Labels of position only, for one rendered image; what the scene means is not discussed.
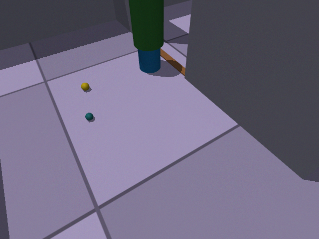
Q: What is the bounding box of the potted plant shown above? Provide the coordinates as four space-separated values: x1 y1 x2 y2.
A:
129 0 163 73

